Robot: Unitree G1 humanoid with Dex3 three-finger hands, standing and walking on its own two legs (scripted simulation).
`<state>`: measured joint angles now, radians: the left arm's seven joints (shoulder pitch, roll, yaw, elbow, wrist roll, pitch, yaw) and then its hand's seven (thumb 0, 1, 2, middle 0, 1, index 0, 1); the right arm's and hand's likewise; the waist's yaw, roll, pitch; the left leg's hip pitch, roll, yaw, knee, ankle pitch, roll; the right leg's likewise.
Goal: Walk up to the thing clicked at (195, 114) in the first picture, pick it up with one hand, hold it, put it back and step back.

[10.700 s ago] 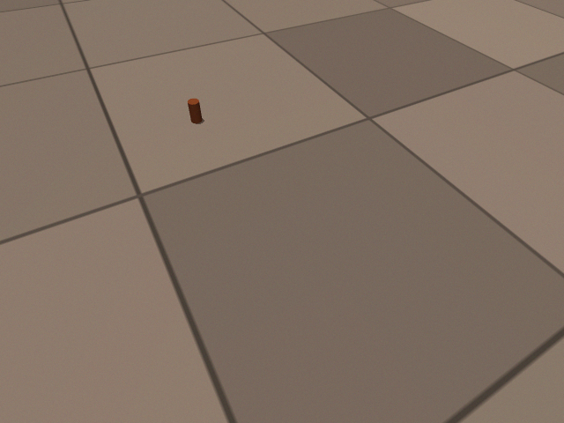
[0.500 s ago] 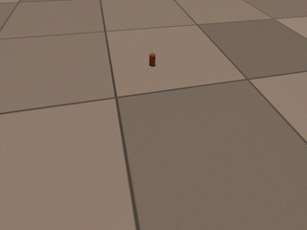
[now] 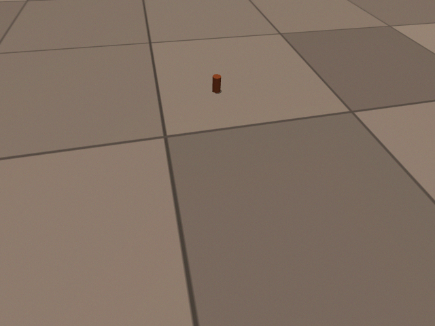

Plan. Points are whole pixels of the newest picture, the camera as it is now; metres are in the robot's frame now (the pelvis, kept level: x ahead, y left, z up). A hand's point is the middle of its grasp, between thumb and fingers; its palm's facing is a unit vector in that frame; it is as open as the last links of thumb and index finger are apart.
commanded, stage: stand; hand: left
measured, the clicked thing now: (216, 83) +1.97 -0.02 -0.72
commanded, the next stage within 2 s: walk up in 1.06 s
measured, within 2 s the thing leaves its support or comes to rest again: neither
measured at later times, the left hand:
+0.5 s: hand out of the picture +0.07 +0.26 -0.16, palm faces -0.04 -0.94 -0.35, open 7.4 cm
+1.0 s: hand out of the picture +0.07 +0.25 -0.16, palm faces -0.03 -0.94 -0.35, open 7.4 cm
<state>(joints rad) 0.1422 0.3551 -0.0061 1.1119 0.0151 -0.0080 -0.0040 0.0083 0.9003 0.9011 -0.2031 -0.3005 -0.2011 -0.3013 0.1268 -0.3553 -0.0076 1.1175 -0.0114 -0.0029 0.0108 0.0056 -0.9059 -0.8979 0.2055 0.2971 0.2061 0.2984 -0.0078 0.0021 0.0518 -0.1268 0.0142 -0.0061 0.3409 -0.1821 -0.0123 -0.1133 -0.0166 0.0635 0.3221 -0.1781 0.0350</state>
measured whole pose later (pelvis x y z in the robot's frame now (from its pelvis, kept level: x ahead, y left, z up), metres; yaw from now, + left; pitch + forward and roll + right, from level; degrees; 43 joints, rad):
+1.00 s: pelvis +0.01 +0.00 +0.00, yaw +0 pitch -2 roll +0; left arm 0.13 0.35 0.00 1.11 0.01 -0.01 0.00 0.01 0.90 0.90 -0.20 -0.30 -0.20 -0.30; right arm 0.11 -0.35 -0.01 1.10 -0.01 -0.01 0.01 0.01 -0.91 -0.90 0.21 0.30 0.21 0.30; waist 0.00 0.00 0.05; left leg -0.11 0.01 -0.01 0.34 -0.19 -0.01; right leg -0.10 -0.02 0.06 0.32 -0.19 0.04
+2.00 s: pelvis +0.46 -0.03 -0.02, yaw -38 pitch +2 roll -1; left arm 0.24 0.52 0.05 0.89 -0.02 -0.07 0.05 0.01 0.90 0.90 -0.20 -0.30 -0.20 -0.30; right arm 0.19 -0.42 -0.10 0.76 -0.03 0.02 0.10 0.01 -0.91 -0.90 0.20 0.30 0.21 0.30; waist -0.08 0.01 0.12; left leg -0.38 0.04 0.10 0.60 -0.25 0.02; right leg -0.49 -0.05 0.05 1.22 -0.36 -0.05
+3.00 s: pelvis +1.04 -0.01 -0.05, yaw -66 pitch +0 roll -2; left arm 0.27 0.42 0.05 0.81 0.01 -0.07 0.11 0.01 0.90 0.90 -0.21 -0.30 -0.21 -0.30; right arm 0.29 -0.45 -0.11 0.69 -0.08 0.09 0.05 0.01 -0.90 -0.90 0.21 0.30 0.21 0.30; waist -0.10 0.12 0.13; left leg -0.41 0.00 0.14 1.01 -0.50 0.03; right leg -0.51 0.03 -0.13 0.74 -0.25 -0.08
